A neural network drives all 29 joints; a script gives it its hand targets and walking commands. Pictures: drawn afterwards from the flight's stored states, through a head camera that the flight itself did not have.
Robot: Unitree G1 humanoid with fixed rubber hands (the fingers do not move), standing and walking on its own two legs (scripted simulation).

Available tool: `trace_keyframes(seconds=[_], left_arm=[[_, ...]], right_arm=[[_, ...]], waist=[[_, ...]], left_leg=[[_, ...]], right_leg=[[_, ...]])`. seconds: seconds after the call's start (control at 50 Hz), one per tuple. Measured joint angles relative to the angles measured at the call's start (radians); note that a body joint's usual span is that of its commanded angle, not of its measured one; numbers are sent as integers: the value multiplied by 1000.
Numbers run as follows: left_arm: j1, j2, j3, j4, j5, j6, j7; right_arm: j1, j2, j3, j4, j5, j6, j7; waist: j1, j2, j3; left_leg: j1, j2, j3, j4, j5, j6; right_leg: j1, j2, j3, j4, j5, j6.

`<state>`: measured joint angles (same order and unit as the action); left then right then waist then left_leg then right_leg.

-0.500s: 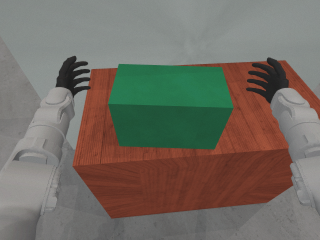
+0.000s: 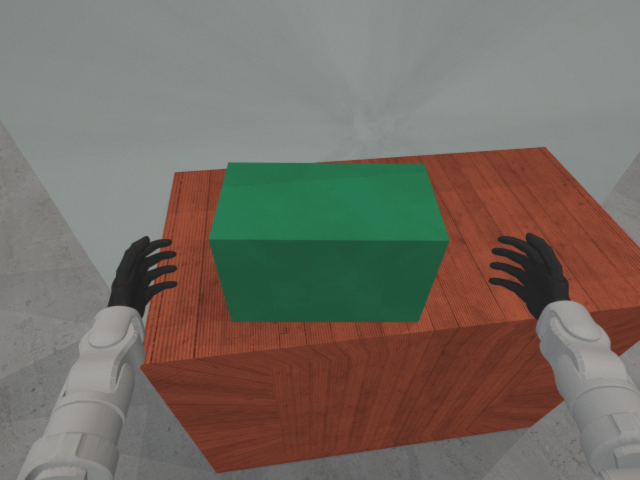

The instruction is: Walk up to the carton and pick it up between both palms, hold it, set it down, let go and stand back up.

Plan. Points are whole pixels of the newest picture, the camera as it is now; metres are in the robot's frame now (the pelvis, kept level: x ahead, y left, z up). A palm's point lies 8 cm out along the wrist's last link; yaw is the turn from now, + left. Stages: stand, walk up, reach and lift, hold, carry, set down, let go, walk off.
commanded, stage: set down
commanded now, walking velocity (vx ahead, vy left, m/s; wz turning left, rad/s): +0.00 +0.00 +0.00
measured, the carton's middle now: (326, 244) +0.49 -0.01 +0.00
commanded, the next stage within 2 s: let go in 1.70 s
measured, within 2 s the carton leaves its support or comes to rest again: neither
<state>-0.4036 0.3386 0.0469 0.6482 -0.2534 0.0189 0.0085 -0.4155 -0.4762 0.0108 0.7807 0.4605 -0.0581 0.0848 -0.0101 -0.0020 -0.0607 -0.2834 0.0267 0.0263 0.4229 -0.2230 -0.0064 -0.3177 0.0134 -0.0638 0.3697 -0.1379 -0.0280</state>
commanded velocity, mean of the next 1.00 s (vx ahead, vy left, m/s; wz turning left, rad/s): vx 0.00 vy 0.00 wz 0.00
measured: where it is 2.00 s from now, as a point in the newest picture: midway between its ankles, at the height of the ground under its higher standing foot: outside the picture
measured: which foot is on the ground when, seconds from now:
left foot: down 0.00-1.00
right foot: down 0.00-1.00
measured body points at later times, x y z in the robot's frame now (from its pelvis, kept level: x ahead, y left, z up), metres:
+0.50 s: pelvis +0.01 +0.01 +0.00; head +0.01 +0.01 +0.45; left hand +0.30 +0.25 +0.01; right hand +0.30 -0.27 +0.02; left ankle -0.01 +0.12 -0.74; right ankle +0.03 -0.10 -0.74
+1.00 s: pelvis +0.02 +0.01 +0.00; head +0.03 +0.01 +0.45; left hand +0.25 +0.25 -0.03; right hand +0.25 -0.25 -0.03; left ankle -0.01 +0.12 -0.74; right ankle +0.03 -0.10 -0.74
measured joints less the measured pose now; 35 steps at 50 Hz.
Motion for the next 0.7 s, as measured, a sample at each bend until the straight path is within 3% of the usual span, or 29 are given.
trace_keyframes(seconds=[0.24,0.4,0.7], left_arm=[[167,-29,4,-59,9,-92,3],[235,-31,-38,-72,-24,-129,22],[413,-73,-49,-113,58,-172,42]], right_arm=[[185,66,-25,-133,-55,-72,-6],[239,79,-57,-137,-87,-81,6],[430,112,-55,-145,-110,-155,24]], waist=[[16,23,22],[17,12,25],[20,1,59]], left_leg=[[43,-7,4,-7,-4,5],[59,-14,0,-6,-9,8],[127,-9,12,-13,-28,8]], right_leg=[[38,-6,5,4,-9,5],[53,-14,2,12,-19,8],[116,-7,14,5,-32,9]])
